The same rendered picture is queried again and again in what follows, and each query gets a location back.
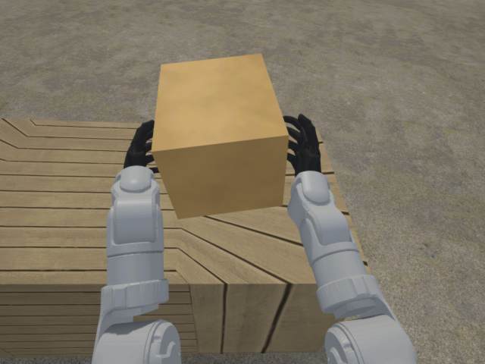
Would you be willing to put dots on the right robot forearm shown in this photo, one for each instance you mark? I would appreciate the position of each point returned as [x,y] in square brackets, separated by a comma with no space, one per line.
[344,287]

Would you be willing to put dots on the right robot upper arm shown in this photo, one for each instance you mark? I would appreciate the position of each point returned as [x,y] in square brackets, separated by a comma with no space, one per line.
[375,339]

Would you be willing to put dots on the carton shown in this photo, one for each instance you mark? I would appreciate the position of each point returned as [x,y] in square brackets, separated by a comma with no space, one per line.
[220,142]

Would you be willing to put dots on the left robot forearm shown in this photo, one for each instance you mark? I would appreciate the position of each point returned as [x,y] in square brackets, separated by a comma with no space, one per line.
[135,263]

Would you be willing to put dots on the right robot hand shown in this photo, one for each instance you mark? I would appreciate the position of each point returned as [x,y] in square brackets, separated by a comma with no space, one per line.
[307,154]

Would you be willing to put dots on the left robot upper arm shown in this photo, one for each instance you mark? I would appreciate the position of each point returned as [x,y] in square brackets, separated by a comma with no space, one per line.
[145,342]

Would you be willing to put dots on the left robot hand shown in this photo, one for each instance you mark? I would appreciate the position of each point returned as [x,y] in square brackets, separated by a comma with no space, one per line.
[136,154]

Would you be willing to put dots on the pedestal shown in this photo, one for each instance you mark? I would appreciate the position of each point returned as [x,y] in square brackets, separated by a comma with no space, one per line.
[239,282]

